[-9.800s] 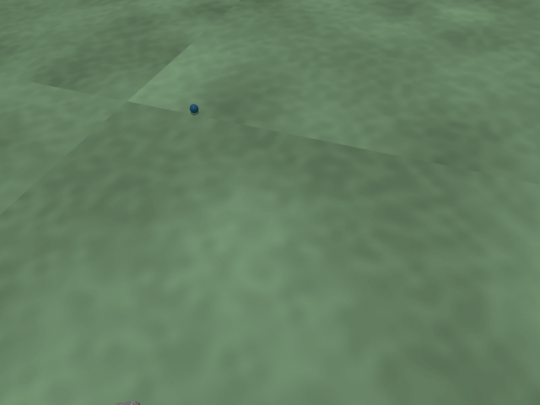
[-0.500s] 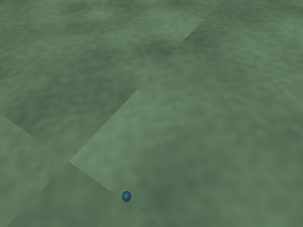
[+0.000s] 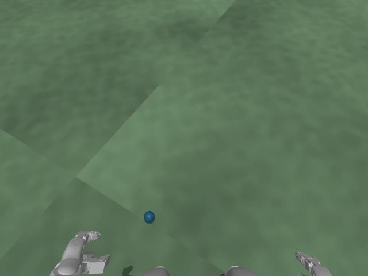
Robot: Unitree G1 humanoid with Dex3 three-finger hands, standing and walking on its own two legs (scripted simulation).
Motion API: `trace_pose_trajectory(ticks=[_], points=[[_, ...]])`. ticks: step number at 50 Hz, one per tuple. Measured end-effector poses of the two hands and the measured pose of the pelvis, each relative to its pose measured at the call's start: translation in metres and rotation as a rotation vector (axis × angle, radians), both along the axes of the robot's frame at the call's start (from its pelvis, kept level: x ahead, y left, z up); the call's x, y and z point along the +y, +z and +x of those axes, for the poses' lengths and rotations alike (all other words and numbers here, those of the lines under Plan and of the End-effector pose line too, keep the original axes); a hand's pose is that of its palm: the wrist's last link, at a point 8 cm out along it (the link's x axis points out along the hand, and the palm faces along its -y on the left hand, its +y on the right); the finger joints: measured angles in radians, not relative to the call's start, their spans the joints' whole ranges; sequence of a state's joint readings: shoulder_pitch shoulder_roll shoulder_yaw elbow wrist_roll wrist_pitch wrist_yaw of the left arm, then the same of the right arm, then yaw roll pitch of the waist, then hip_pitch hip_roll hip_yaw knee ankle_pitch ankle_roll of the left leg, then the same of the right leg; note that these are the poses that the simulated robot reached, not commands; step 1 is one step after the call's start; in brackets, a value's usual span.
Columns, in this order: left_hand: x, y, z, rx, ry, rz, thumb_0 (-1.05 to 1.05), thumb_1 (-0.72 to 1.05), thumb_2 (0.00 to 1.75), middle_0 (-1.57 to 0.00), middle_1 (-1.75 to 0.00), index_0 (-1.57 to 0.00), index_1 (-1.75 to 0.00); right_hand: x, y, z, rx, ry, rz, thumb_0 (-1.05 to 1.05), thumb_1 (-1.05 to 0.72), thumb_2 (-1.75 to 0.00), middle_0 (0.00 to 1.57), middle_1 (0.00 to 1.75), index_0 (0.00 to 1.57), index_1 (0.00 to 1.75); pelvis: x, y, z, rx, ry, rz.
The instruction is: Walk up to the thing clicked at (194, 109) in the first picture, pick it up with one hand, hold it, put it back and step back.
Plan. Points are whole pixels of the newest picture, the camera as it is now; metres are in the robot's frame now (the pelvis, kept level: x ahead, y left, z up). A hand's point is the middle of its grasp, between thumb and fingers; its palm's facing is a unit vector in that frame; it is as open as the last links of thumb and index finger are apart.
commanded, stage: rise first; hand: left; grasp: from above
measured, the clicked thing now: (149, 216) +0.41 +0.24 -0.73
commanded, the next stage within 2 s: none
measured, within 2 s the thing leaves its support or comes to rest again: neither
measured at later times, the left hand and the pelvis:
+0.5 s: hand out of the picture +0.13 +0.27 -0.23, palm faces -0.23 -0.83 -0.51, open 14.2 cm; pelvis -0.01 +0.01 -0.09, yaw +0 degrees
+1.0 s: hand (116, 241) +0.25 +0.30 -0.44, palm faces -0.48 -0.35 -0.81, open 13.9 cm; pelvis -0.07 +0.00 -0.30, yaw -2 degrees
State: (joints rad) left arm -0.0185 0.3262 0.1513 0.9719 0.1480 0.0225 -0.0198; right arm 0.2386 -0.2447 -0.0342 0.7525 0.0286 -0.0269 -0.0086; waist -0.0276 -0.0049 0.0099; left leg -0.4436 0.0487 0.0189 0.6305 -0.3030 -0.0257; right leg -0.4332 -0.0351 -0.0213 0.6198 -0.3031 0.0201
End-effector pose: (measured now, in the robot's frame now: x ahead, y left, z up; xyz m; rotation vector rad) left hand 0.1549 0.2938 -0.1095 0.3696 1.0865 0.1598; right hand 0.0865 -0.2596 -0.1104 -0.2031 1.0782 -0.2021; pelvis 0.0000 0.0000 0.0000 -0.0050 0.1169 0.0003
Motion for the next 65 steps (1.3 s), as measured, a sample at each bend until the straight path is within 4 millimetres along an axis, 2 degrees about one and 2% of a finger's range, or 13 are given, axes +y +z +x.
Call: trace_pose_trajectory(ticks=[8, 14, 22, 25, 29, 34, 41, 47, 51, 57, 65], points=[[0.006, -0.024, -0.013, 0.039, -0.031, 0.047, 0.00, -0.24, 0.96, -0.11, -0.99, -0.12, -0.98, 0.009, -0.017, 0.014, -0.073, 0.022, 0.003, 0.00, -0.91, -0.90, 0.21, 0.30, 0.20, 0.30, 0.007, -0.025, -0.001, 0.071, 0.000, -0.007], [0.008, -0.043, -0.019, 0.018, -0.077, 0.079, 0.00, -0.45, 1.00, -0.09, -1.03, -0.09, -1.04, 0.014, -0.032, 0.037, -0.141, 0.057, -0.018, 0.01, -0.89, -0.90, 0.21, 0.30, 0.20, 0.30, 0.011, -0.049, -0.004, 0.124, 0.004, -0.016], [0.009, -0.063, -0.027, 0.034, -0.139, 0.128, 0.00, -0.54, 1.01, -0.08, -1.04, -0.07, -1.06, 0.025, -0.048, 0.066, -0.228, 0.113, -0.018, 0.01, -0.89, -0.90, 0.20, 0.30, 0.20, 0.30, 0.013, -0.075, -0.008, 0.186, 0.009, -0.027], [0.012, -0.078, -0.023, 0.043, -0.181, 0.160, 0.00, -0.55, 1.01, -0.08, -1.05, -0.07, -1.06, 0.027, -0.060, 0.073, -0.258, 0.142, -0.018, 0.01, -0.89, -0.90, 0.21, 0.30, 0.20, 0.30, 0.012, -0.089, -0.011, 0.223, 0.012, -0.029], [0.018, -0.108, -0.010, 0.033, -0.266, 0.228, 0.00, -0.54, 1.00, -0.07, -1.06, -0.07, -1.07, 0.025, -0.088, 0.080, -0.282, 0.177, -0.020, 0.00, -0.88, -0.89, 0.21, 0.30, 0.20, 0.30, 0.010, -0.119, -0.018, 0.286, 0.013, -0.028], [0.019, -0.152, 0.020, -0.030, -0.403, 0.314, 0.00, -0.52, 0.98, -0.07, -1.06, -0.07, -1.07, 0.016, -0.140, 0.079, -0.260, 0.192, -0.026, 0.00, -0.86, -0.89, 0.21, 0.30, 0.20, 0.30, 0.007, -0.164, -0.029, 0.363, 0.012, -0.027], [0.021, -0.211, 0.062, -0.101, -0.570, 0.445, 0.00, -0.51, 0.99, -0.08, -1.06, -0.08, -1.07, 0.002, -0.224, 0.056, -0.151, 0.180, -0.023, 0.00, -0.86, -0.89, 0.21, 0.30, 0.20, 0.30, 0.003, -0.229, -0.047, 0.446, 0.004, -0.030], [0.022, -0.259, 0.089, -0.127, -0.699, 0.528, 0.00, -0.52, 1.00, -0.08, -1.05, -0.09, -1.06, -0.006, -0.291, 0.017, -0.023, 0.163, -0.016, 0.00, -0.87, -0.89, 0.20, 0.30, 0.20, 0.30, 0.002, -0.279, -0.065, 0.480, -0.008, -0.036], [0.024, -0.286, 0.106, -0.160, -0.769, 0.580, 0.00, -0.51, 1.01, -0.09, -1.05, -0.09, -1.05, -0.009, -0.326, -0.014, 0.063, 0.146, -0.018, 0.00, -0.87, -0.89, 0.20, 0.30, 0.20, 0.30, 0.002, -0.309, -0.075, 0.484, -0.015, -0.042], [0.024, -0.316, 0.125, -0.194, -0.856, 0.640, 0.00, -0.51, 1.02, -0.08, -1.05, -0.08, -1.06, -0.010, -0.359, -0.055, 0.167, 0.107, -0.025, 0.00, -0.87, -0.89, 0.20, 0.30, 0.20, 0.30, 0.004, -0.342, -0.086, 0.472, -0.024, -0.054], [0.023, -0.346, 0.143, -0.219, -0.948, 0.687, 0.00, -0.53, 1.03, -0.07, -1.03, -0.08, -1.04, -0.011, -0.378, -0.096, 0.274, 0.068, -0.044, 0.00, -0.88, -0.89, 0.20, 0.30, 0.20, 0.30, 0.008, -0.369, -0.092, 0.458, -0.032, -0.069]])
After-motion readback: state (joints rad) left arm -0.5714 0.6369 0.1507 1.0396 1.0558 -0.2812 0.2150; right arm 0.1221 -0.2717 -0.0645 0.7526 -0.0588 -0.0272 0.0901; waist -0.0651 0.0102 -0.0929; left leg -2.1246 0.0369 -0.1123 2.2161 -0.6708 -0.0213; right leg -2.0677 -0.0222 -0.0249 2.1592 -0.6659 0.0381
